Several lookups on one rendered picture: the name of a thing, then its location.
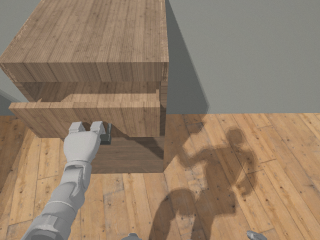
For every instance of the left robot forearm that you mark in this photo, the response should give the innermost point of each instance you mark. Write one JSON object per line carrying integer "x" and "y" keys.
{"x": 55, "y": 221}

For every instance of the handle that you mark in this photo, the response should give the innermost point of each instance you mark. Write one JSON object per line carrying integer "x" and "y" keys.
{"x": 106, "y": 138}

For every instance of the drawer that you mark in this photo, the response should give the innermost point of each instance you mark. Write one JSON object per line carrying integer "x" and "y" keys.
{"x": 132, "y": 107}

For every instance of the left robot hand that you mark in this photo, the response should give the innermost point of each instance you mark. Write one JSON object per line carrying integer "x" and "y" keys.
{"x": 82, "y": 145}

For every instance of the left robot shin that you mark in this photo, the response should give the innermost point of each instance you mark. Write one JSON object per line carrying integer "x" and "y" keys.
{"x": 132, "y": 234}

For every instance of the right robot hand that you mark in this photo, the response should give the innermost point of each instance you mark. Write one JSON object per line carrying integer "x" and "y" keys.
{"x": 255, "y": 236}

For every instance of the cabinet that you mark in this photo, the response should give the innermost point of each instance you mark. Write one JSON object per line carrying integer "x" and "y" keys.
{"x": 97, "y": 41}

